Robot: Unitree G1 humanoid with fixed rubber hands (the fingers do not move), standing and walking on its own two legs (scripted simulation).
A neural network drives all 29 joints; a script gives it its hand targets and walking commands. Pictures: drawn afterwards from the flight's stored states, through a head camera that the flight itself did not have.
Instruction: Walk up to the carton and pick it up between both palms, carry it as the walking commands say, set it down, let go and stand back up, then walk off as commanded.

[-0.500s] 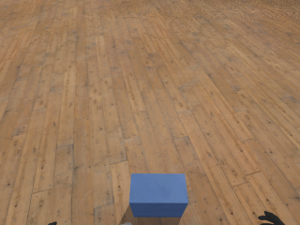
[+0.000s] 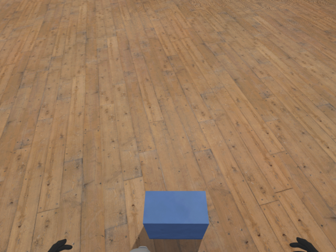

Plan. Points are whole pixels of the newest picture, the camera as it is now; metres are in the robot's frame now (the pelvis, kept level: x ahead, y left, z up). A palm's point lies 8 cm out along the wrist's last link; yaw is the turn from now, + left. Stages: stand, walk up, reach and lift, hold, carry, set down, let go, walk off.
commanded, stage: walk up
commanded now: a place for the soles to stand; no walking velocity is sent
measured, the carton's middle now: (175, 216) +0.39 +0.01 -0.59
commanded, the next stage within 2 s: reach and lift in 0.44 s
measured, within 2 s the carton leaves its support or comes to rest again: neither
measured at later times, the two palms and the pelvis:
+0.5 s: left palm out of the picture +0.12 +0.30 -0.08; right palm out of the picture +0.12 -0.32 -0.09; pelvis +0.00 -0.01 +0.00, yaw +1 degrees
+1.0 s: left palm (88, 226) +0.23 +0.25 -0.13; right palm (281, 230) +0.21 -0.26 -0.12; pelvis -0.04 +0.02 -0.03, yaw -4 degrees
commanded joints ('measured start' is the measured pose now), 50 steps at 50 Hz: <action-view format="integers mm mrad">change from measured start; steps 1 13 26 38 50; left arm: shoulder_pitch -63 -15 -160 -239 -653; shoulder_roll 270 209 141 34 20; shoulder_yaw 105 97 264 259 311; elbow -27 3 -204 -262 -296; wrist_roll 27 30 84 36 13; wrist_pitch -16 -13 74 -28 94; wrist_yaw -8 -10 -63 45 48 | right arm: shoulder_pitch -21 -59 -92 -308 -700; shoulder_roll -195 -236 -78 -84 -93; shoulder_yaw -65 -66 -163 -279 -196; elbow -1 4 -271 -259 -193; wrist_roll -7 -15 -98 -116 3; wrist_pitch -14 -24 63 -6 112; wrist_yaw -26 -26 22 22 68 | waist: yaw -19 23 -5 -3 63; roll -81 4 -289 61 -32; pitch -67 -85 177 -492 -390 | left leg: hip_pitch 33 -27 358 276 -22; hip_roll -13 102 -181 -67 -53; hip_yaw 25 -196 124 -61 2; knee -29 -192 74 125 147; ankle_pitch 55 3 62 715 133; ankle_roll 33 103 -47 -29 -17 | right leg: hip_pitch -87 -27 -656 -580 -674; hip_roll -234 -95 -60 21 36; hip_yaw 296 192 125 8 57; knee -351 -264 -440 55 37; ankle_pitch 282 76 -70 417 67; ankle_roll -161 -98 38 28 35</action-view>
